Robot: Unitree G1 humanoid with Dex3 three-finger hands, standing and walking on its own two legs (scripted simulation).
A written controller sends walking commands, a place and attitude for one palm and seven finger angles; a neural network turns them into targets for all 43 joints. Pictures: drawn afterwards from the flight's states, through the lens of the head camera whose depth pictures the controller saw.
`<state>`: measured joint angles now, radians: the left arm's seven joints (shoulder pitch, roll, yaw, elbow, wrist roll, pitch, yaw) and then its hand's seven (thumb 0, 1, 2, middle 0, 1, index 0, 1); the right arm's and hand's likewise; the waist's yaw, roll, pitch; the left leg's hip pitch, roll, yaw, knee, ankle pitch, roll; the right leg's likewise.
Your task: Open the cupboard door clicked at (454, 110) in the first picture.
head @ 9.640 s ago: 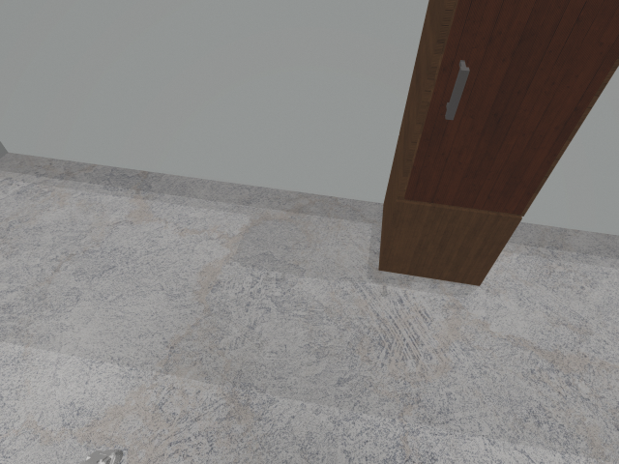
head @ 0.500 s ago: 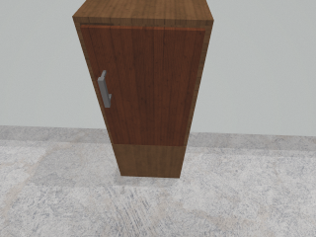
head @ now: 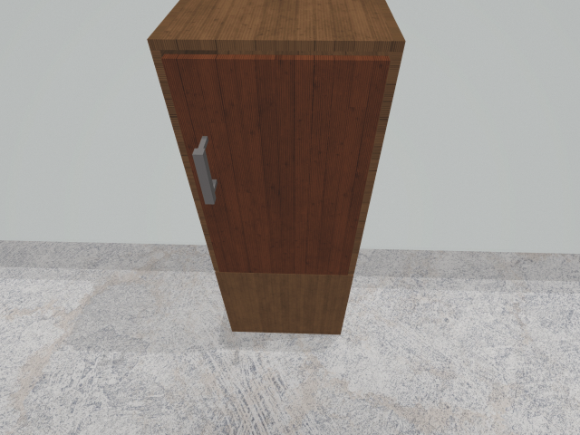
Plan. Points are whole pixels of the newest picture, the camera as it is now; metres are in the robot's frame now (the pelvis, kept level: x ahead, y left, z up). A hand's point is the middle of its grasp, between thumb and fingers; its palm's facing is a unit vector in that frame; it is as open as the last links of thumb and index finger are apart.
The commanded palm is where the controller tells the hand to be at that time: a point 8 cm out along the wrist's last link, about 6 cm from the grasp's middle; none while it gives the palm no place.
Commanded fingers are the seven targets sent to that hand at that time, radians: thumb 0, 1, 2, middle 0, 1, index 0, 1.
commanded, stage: look again from close up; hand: left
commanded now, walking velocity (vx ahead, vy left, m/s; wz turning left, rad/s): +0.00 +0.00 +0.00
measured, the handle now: (207, 171) +0.56 +0.20 +0.04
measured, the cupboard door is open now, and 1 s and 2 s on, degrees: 0 0 0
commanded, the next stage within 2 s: raise the hand with hooked fingers in 0.10 s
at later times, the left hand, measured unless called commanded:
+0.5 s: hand (182, 369) +0.21 +0.16 +0.00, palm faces +0.05 -1.00 -0.04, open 7.9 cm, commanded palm +0.13 +0.24 -0.05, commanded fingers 0.00 0.53 0.74 -0.23 -0.54 -0.23 -0.54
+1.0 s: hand (148, 366) +0.21 +0.21 -0.01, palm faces +0.02 -1.00 -0.05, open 10.8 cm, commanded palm +0.17 +0.27 +0.00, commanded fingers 0.00 -0.06 0.49 -0.27 -0.92 -0.27 -0.92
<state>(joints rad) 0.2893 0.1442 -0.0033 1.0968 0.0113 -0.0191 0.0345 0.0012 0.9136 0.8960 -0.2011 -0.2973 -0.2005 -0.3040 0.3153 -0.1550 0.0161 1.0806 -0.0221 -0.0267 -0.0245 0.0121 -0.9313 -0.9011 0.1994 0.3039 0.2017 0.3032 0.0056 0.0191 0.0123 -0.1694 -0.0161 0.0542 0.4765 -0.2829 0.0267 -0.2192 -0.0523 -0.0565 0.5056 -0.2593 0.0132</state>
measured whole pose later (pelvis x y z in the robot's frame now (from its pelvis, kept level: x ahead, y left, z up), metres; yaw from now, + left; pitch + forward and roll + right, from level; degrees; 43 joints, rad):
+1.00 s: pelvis -0.02 -0.02 -0.07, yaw +1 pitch +12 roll -1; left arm 0.29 0.30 0.33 0.10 -0.37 -0.31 -0.42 0.00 0.17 0.58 -0.26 -0.77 -0.26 -0.78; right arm 0.26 -0.21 0.03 0.58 0.03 -0.22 -0.05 0.01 -0.91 -0.90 0.21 0.31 0.21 0.30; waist 0.00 0.03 -0.10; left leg -0.75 0.04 -0.01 1.04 -0.50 -0.01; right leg -0.76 -0.02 -0.11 1.00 -0.45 -0.03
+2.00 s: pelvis -0.01 +0.00 -0.03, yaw +0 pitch +7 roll -1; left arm -0.08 0.43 0.44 0.41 -0.35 -0.19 -0.51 -0.02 -0.50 0.30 -0.30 -1.20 -0.30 -1.20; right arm 0.29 -0.29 0.04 0.57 0.04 -0.19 -0.08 0.01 -0.91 -0.90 0.20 0.30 0.21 0.30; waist 0.00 0.02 -0.06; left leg -0.50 0.02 0.02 0.78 -0.41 0.02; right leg -0.51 -0.03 -0.07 0.74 -0.35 0.00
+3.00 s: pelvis -0.01 -0.01 -0.03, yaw +0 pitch +10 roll -1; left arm -0.46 0.50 0.46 0.81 -0.27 -0.28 -0.48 -0.02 -0.50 0.30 -0.30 -1.20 -0.30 -1.20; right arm 0.34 -0.29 0.04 0.60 0.04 -0.11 -0.08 0.01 -0.91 -0.90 0.20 0.30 0.21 0.30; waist -0.04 0.00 -0.05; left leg -0.60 0.03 0.03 0.83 -0.41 0.02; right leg -0.61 -0.02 -0.06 0.78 -0.35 0.00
